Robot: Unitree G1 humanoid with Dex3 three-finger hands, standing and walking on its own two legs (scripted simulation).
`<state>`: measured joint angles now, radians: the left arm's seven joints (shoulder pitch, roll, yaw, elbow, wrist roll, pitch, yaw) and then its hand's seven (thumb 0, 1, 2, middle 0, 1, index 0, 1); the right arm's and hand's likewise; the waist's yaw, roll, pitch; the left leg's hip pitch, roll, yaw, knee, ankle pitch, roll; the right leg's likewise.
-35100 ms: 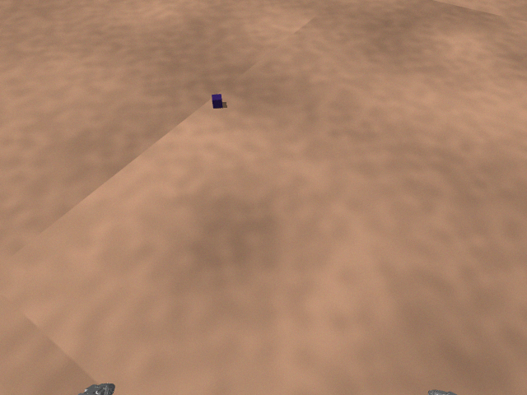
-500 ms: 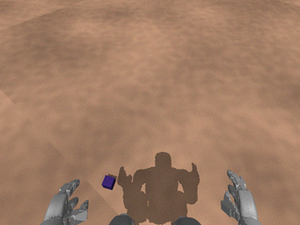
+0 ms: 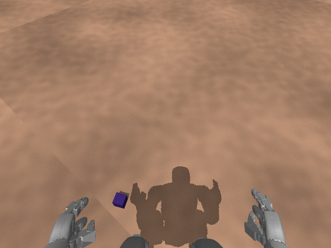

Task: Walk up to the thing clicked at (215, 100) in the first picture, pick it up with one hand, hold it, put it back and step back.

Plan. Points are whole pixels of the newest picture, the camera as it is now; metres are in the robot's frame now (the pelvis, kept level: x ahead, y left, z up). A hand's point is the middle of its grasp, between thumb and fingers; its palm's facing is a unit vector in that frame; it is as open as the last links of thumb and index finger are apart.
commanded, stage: home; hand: left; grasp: from above
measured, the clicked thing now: (120, 200) +0.44 +0.25 -0.68
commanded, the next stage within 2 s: stand in 0.46 s
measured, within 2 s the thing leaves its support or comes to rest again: neither
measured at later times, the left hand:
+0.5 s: hand (92, 230) +0.17 +0.18 -0.05, palm faces +0.04 -0.98 -0.20, open 7.4 cm
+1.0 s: hand out of the picture +0.08 +0.25 -0.11, palm faces +0.05 -0.94 -0.33, open 7.4 cm
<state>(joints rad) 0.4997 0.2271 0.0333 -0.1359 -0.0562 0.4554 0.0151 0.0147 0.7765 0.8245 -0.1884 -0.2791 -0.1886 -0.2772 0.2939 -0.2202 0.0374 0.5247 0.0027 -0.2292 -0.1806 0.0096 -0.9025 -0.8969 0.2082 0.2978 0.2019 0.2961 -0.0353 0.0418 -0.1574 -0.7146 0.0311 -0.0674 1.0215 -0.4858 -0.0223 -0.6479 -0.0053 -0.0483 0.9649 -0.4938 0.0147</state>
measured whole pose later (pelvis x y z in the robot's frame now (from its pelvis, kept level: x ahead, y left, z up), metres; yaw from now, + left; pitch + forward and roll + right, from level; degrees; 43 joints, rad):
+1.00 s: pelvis +0.00 +0.01 +0.04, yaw +0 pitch -2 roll +0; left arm 0.23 0.29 0.05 0.87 0.04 0.03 0.04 0.01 0.90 0.90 -0.20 -0.30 -0.20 -0.30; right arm 0.20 -0.28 -0.04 0.95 -0.05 -0.01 -0.02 0.00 -0.91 -0.90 0.21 0.30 0.20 0.30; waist 0.02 -0.01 0.05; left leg -0.30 -0.02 -0.02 0.66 -0.33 0.01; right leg -0.26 -0.06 -0.01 0.65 -0.36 0.04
